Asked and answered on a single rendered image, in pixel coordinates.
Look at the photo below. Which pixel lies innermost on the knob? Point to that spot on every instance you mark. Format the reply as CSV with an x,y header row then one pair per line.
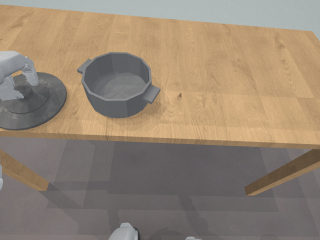
x,y
26,91

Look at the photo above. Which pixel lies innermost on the left robot shin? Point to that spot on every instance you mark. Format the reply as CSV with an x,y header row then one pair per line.
x,y
125,225

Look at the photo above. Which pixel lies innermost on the left robot thigh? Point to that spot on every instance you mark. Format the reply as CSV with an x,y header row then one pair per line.
x,y
124,233

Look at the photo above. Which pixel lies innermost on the table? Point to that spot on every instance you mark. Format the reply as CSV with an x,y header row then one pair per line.
x,y
220,84

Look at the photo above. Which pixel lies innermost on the lid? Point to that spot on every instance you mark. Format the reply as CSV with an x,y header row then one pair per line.
x,y
49,98

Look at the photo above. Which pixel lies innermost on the left robot hand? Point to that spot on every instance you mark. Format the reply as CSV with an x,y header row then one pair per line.
x,y
11,62

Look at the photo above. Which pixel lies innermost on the pot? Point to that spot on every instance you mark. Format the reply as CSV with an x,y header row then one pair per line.
x,y
118,84

